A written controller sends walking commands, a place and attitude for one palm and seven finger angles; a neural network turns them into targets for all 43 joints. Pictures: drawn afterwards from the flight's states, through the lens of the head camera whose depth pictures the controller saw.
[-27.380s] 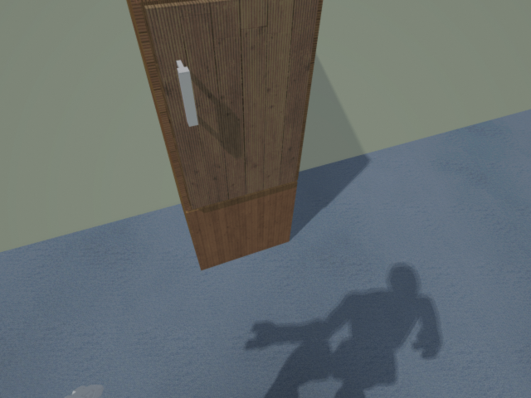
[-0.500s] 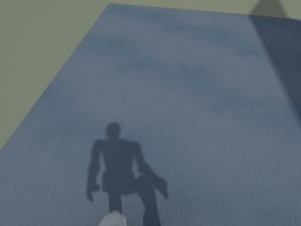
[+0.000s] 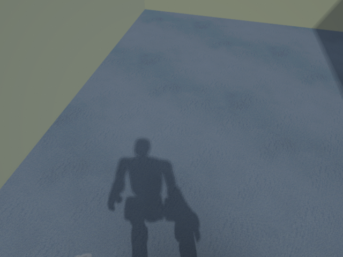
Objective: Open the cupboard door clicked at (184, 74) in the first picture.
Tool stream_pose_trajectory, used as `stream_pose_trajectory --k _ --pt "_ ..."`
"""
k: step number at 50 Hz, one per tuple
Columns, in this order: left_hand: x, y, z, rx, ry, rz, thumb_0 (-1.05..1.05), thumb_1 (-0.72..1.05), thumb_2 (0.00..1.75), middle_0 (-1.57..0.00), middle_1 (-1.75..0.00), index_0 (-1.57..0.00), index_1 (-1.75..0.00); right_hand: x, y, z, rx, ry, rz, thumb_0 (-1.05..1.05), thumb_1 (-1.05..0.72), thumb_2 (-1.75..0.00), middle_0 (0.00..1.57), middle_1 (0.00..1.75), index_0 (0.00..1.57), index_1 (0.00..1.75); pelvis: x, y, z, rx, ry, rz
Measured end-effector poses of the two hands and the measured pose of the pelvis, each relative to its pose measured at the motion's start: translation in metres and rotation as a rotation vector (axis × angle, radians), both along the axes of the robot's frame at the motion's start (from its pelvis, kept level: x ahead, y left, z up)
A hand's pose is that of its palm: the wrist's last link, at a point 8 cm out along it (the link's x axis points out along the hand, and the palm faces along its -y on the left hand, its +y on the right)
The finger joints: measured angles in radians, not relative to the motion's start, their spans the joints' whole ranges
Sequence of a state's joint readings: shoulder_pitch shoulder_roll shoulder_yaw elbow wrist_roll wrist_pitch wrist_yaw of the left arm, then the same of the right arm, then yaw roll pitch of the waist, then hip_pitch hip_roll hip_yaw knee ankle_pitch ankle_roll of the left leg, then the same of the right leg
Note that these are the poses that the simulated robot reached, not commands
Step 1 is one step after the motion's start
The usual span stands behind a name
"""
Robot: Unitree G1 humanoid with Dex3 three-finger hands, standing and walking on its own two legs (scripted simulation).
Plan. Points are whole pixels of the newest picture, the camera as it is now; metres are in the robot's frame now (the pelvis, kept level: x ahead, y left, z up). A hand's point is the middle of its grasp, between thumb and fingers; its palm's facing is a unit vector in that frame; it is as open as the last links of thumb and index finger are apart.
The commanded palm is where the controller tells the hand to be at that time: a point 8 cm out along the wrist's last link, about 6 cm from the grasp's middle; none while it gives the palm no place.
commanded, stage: turn to face it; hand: left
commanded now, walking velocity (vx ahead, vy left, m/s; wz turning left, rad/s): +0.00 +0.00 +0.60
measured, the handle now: out of the picture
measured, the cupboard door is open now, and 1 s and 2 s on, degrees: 45 45 45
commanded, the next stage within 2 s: none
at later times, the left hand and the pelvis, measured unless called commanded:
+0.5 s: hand out of the picture +0.08 +0.23 -0.17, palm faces +0.35 -0.90 -0.25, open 7.4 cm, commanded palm none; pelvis +0.08 +0.00 +0.00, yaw +18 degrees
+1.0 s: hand out of the picture +0.04 +0.15 -0.17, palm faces +0.63 -0.74 -0.23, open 7.4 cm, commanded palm none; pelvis +0.12 -0.03 +0.00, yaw +39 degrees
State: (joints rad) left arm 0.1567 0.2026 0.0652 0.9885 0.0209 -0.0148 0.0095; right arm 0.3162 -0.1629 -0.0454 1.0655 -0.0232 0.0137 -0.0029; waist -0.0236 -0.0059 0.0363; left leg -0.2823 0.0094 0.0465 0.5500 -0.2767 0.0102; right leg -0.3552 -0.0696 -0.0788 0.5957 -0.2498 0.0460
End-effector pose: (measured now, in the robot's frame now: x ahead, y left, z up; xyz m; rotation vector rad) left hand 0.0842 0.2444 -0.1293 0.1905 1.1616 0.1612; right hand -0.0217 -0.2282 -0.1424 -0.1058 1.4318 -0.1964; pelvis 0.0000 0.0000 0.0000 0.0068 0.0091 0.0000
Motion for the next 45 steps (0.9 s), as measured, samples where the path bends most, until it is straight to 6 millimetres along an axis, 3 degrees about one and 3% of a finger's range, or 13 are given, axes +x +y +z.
stream_pose_trajectory --k 4,8,12,16,20,25,30,36,41,45 --pt "0.022 -0.007 0.006 0.026 -0.047 0.039 0.01 0.92 0.9 -0.19 -0.3 -0.2 -0.3 0.026 -0.015 -0.007 0.015 0.037 0.036 0.0 -0.93 -0.9 0.2 0.3 0.2 0.3 0.018 -0.011 -0.003 0.004 0.004 0.062" --pt "0.022 -0.013 0.008 0.009 -0.041 0.1 0.01 0.91 0.9 -0.2 -0.3 -0.2 -0.3 0.079 -0.023 0.003 0.001 -0.002 0.108 0.01 -0.92 -0.9 0.2 0.3 0.2 0.3 0.035 -0.013 0.004 0.012 0.007 0.128" --pt "0.009 -0.012 -0.001 -0.027 -0.009 0.17 0.01 0.91 0.9 -0.2 -0.3 -0.2 -0.3 0.146 -0.019 0.013 -0.022 -0.092 0.215 0.01 -0.92 -0.9 0.2 0.3 0.2 0.3 0.048 -0.009 0.005 0.018 0.01 0.188" --pt "-0.013 0.004 -0.022 -0.05 0.037 0.252 0.0 0.91 0.9 -0.2 -0.3 -0.21 -0.3 0.216 -0.004 0.016 -0.061 -0.215 0.333 0.01 -0.92 -0.9 0.2 0.3 0.2 0.3 0.059 0.005 -0.009 -0.005 0.01 0.237" --pt "-0.031 0.021 -0.03 -0.034 0.114 0.304 0.01 0.91 0.9 -0.2 -0.3 -0.21 -0.3 0.261 0.01 0.025 -0.085 -0.317 0.398 0.0 -0.91 -0.9 0.2 0.3 0.2 0.3 0.066 0.009 -0.013 -0.008 0.019 0.268" --pt "-0.027 0.03 -0.011 -0.003 0.096 0.363 0.01 0.91 0.9 -0.19 -0.3 -0.2 -0.3 0.284 0.017 0.031 -0.076 -0.313 0.461 0.0 -0.91 -0.9 0.2 0.3 0.2 0.3 0.076 0.005 -0.001 -0.017 0.026 0.318" --pt "-0.014 0.024 0.006 0.036 0.043 0.401 0.01 0.91 0.9 -0.19 -0.3 -0.2 -0.3 0.296 0.014 0.021 -0.031 -0.263 0.504 0.0 -0.91 -0.9 0.2 0.3 0.21 0.3 0.089 -0.009 0.002 -0.018 0.025 0.379" --pt "-0.012 -0.003 0.014 0.09 0.002 0.454 0.01 0.91 0.9 -0.19 -0.3 -0.2 -0.3 0.318 0.003 -0.004 0.025 -0.203 0.544 0.0 -0.91 -0.9 0.2 0.3 0.21 0.3 0.107 -0.033 -0.006 0.009 0.026 0.467" --pt "-0.028 -0.033 0.018 0.053 0.049 0.528 0.01 0.9 0.9 -0.2 -0.3 -0.2 -0.3 0.339 0.011 0.004 0.044 -0.175 0.599 0.01 -0.91 -0.9 0.2 0.3 0.2 0.3 0.118 -0.038 0.005 0.028 0.024 0.538" --pt "-0.043 -0.052 0.013 0.004 0.075 0.596 0.01 0.9 0.9 -0.2 -0.3 -0.21 -0.3 0.358 0.03 0.011 0.054 -0.178 0.673 0.01 -0.91 -0.9 0.2 0.3 0.2 0.3 0.124 -0.038 0.008 0.037 0.026 0.597"
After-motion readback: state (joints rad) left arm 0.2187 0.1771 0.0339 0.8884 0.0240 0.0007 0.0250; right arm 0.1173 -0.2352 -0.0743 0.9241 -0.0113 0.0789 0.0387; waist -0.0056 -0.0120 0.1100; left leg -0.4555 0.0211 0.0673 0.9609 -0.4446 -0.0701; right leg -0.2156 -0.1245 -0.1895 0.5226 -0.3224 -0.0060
